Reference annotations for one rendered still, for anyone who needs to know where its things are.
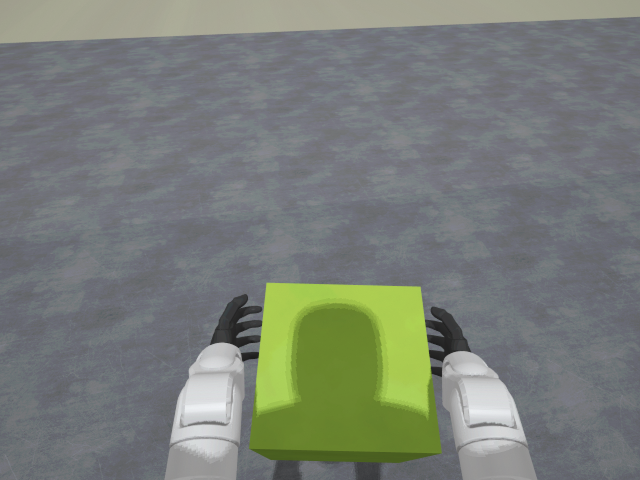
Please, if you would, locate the robot right forearm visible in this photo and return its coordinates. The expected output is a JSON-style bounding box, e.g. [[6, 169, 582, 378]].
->
[[442, 351, 537, 480]]

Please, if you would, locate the robot left hand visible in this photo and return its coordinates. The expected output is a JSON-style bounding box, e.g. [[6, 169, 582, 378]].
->
[[210, 294, 262, 361]]

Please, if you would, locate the robot left forearm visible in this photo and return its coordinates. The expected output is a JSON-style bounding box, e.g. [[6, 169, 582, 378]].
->
[[164, 343, 245, 480]]

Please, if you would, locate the robot right hand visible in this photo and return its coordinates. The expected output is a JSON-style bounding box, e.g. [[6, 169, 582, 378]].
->
[[425, 307, 471, 377]]

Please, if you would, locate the carton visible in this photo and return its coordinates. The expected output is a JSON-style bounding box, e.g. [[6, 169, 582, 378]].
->
[[249, 283, 442, 463]]

